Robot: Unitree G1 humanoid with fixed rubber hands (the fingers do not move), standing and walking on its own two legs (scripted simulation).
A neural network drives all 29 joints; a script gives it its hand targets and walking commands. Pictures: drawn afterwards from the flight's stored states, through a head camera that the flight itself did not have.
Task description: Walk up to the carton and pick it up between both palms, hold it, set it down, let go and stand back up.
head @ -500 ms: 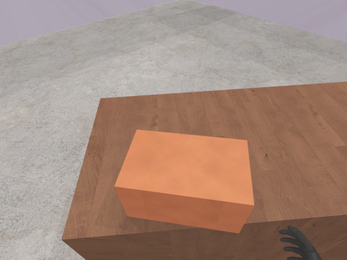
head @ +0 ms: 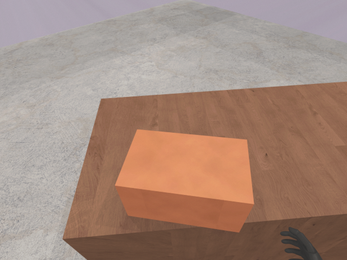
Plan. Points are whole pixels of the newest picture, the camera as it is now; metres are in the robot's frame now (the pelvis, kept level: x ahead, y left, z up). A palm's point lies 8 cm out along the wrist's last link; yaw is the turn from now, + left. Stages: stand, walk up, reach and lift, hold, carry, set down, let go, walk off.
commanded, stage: stand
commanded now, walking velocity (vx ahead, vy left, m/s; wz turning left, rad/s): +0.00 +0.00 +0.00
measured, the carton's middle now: (185, 178) +0.36 +0.00 -0.03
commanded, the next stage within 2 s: none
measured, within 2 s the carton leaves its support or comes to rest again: neither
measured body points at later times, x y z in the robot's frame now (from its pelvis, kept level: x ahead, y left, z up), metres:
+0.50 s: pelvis +0.00 +0.00 +0.00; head -0.01 +0.00 +0.45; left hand +0.07 +0.29 -0.12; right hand +0.16 -0.28 -0.08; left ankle +0.01 +0.11 -0.74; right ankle -0.03 -0.13 -0.74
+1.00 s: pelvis +0.00 +0.00 +0.00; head -0.01 +0.00 +0.45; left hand +0.06 +0.29 -0.12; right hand +0.16 -0.28 -0.08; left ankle +0.01 +0.11 -0.74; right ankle -0.03 -0.13 -0.74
